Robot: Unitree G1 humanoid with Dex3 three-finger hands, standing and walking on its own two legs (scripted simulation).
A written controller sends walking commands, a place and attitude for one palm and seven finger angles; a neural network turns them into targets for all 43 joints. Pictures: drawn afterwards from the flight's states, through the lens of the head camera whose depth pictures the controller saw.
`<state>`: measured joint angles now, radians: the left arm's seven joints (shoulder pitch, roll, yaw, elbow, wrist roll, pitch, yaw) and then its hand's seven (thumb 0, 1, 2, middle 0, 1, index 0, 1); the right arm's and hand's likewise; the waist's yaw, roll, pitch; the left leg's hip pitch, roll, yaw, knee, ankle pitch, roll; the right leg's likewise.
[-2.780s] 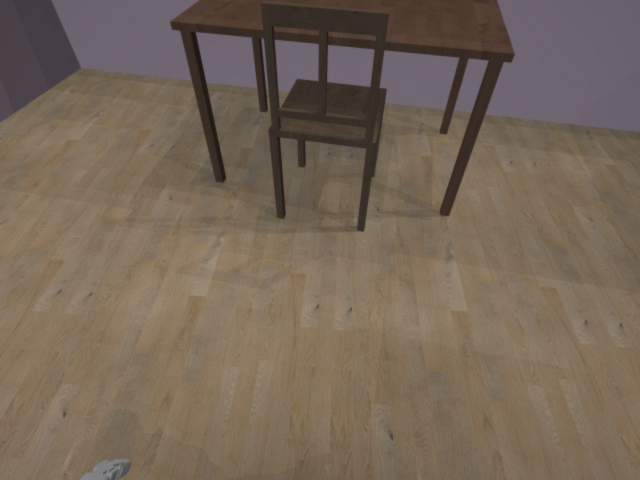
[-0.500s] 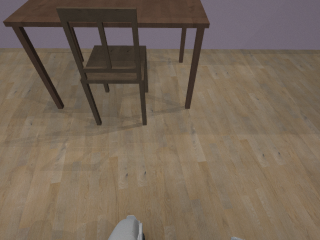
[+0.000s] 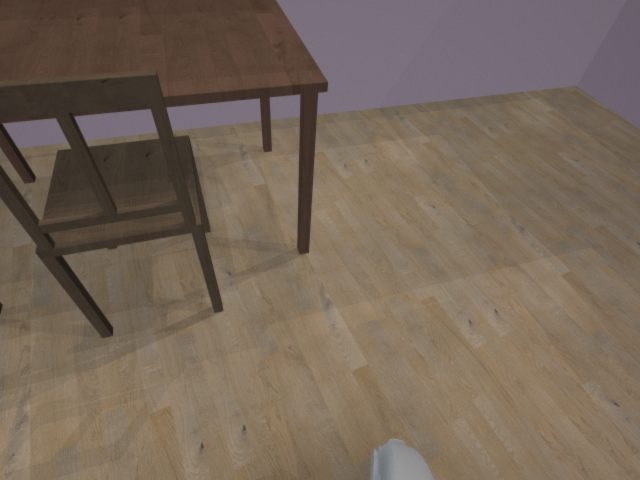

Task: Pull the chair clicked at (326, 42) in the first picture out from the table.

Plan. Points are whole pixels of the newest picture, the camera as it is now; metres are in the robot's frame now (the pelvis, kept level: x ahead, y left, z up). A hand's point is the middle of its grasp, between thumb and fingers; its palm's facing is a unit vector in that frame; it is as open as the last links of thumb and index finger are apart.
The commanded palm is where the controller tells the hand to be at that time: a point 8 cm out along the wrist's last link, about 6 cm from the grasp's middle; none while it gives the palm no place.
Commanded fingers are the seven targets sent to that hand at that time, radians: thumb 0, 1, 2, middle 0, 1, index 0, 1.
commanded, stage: walk to a spot facing it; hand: left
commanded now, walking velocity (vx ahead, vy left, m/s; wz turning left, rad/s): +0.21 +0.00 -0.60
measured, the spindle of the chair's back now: (89, 167) +0.72 +0.54 -0.09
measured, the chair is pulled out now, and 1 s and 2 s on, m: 0.00 0.00 0.00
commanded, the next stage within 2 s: turn to face it in 0.10 s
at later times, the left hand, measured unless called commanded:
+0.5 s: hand (259, 382) +0.30 +0.11 -0.16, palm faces -0.06 -0.98 -0.18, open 7.2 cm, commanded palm none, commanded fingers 0.00 0.90 0.90 -0.20 -0.30 -0.20 -0.30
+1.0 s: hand (174, 450) +0.19 +0.22 -0.17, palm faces +0.24 -0.94 -0.25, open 7.4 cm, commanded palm none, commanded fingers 0.00 0.90 0.90 -0.20 -0.30 -0.20 -0.30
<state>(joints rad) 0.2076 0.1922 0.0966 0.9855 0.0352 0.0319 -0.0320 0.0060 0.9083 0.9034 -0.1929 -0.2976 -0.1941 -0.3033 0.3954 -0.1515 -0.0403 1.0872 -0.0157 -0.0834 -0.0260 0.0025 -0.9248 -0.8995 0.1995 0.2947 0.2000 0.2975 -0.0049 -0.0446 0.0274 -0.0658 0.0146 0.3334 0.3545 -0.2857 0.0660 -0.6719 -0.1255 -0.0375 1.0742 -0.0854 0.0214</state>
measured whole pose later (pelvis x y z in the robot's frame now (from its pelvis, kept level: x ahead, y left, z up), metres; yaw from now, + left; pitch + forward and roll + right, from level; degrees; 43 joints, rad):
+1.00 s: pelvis +0.18 -0.01 +0.00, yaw +10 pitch +0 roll -2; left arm 0.22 0.26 0.09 0.98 0.02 0.06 0.02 0.01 0.91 0.90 -0.20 -0.30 -0.20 -0.30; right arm 0.21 -0.17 -0.04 0.95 -0.02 0.02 0.00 0.01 -0.91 -0.90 0.20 0.30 0.20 0.30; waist 0.00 -0.02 0.05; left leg -0.29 -0.01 0.05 0.44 -0.17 0.07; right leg -0.46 -0.10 -0.02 1.04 -0.37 0.09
